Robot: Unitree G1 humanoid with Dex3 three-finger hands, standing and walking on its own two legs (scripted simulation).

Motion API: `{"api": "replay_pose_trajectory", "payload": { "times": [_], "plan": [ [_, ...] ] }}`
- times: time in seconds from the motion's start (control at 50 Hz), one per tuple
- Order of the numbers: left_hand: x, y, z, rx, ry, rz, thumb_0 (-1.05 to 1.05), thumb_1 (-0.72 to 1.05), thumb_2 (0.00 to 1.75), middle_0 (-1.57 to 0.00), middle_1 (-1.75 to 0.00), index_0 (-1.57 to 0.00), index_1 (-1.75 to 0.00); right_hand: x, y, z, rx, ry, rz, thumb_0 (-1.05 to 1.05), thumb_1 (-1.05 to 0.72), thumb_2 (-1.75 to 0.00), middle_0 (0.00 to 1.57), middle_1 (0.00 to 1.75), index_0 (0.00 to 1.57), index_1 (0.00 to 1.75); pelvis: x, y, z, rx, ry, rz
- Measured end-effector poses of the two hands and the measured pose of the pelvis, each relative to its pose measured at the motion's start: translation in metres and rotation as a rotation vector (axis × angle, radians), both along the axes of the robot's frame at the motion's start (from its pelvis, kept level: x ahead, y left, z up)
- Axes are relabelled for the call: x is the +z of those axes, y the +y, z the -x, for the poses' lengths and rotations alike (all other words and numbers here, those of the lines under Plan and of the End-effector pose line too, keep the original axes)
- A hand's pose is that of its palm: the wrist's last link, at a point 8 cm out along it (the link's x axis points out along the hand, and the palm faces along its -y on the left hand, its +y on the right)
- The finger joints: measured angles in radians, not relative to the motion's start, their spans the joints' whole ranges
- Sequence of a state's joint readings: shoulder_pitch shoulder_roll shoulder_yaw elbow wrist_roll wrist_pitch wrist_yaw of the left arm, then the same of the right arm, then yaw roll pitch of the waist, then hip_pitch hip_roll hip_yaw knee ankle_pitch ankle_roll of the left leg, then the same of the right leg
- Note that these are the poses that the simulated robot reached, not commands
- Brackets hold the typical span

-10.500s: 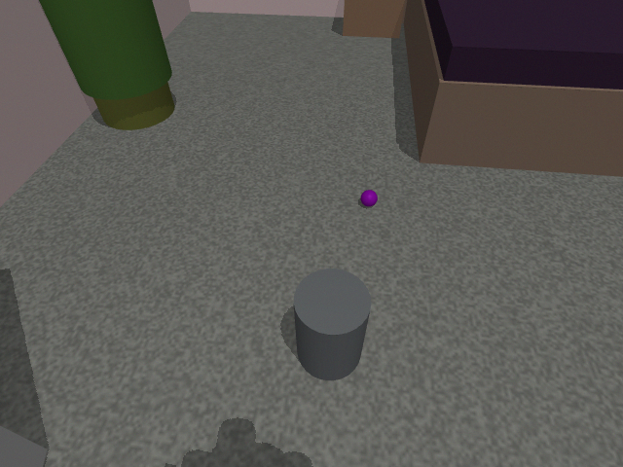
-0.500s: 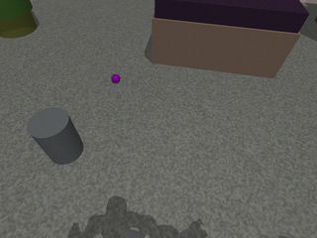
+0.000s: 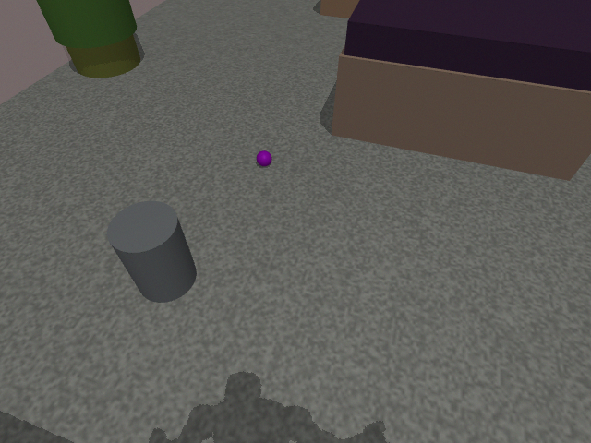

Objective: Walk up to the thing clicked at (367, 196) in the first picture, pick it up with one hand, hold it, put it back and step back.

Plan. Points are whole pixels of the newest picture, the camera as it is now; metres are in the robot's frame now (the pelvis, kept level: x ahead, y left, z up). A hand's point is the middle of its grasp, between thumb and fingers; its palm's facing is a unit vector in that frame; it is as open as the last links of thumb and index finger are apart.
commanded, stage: walk up
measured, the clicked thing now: (264, 158) +1.51 +0.21 -0.71
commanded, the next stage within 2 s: stand in 0.52 s
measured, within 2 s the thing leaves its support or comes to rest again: neither
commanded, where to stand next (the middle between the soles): +0.07 -0.03 m, yaw -1 degrees
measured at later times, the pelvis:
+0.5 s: pelvis +0.01 -0.01 +0.03, yaw +2 degrees
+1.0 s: pelvis +0.01 -0.02 +0.03, yaw +0 degrees
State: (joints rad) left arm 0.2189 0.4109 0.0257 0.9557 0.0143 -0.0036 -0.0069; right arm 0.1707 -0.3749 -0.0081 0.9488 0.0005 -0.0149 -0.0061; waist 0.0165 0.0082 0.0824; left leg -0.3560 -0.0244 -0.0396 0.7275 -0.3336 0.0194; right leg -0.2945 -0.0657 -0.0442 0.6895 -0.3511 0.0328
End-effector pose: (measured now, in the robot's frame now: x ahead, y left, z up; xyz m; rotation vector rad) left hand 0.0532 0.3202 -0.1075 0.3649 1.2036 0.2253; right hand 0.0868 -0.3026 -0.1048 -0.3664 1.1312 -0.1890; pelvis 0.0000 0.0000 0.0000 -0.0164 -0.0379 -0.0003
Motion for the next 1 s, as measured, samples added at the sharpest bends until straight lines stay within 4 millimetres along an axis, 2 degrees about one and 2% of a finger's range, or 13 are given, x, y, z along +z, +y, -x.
{"api": "replay_pose_trajectory", "payload": {
  "times": [0.22, 0.42, 0.78, 1.0],
  "plan": [
    [0.010, -0.024, -0.026, 0.004, -0.039, 0.053, 0.01, 0.91, 0.90, -0.20, -0.30, -0.20, -0.30, 0.010, 0.003, -0.022, 0.024, 0.019, -0.032, 0.01, -0.90, -0.90, 0.21, 0.30, 0.20, 0.30, 0.016, -0.007, -0.008, 0.026, 0.002, -0.005],
    [0.015, -0.028, -0.043, 0.025, -0.059, 0.065, 0.01, 0.91, 0.90, -0.20, -0.30, -0.20, -0.30, 0.021, -0.004, -0.029, 0.015, 0.036, -0.009, 0.01, -0.90, -0.90, 0.21, 0.30, 0.20, 0.30, 0.025, -0.010, -0.012, 0.038, -0.001, -0.006],
    [0.017, -0.032, -0.024, 0.037, 0.032, 0.053, 0.01, 0.91, 0.90, -0.20, -0.30, -0.20, -0.30, 0.018, -0.003, -0.020, -0.025, 0.061, -0.042, 0.01, -0.90, -0.90, 0.21, 0.30, 0.20, 0.30, 0.031, -0.014, -0.013, 0.009, -0.003, -0.014],
    [0.017, -0.042, -0.024, 0.020, 0.033, 0.058, 0.01, 0.91, 0.90, -0.20, -0.30, -0.20, -0.30, 0.016, -0.007, -0.007, -0.047, 0.085, -0.054, 0.01, -0.90, -0.90, 0.21, 0.30, 0.20, 0.30, 0.032, -0.020, -0.011, 0.002, -0.002, -0.014]
  ]
}}
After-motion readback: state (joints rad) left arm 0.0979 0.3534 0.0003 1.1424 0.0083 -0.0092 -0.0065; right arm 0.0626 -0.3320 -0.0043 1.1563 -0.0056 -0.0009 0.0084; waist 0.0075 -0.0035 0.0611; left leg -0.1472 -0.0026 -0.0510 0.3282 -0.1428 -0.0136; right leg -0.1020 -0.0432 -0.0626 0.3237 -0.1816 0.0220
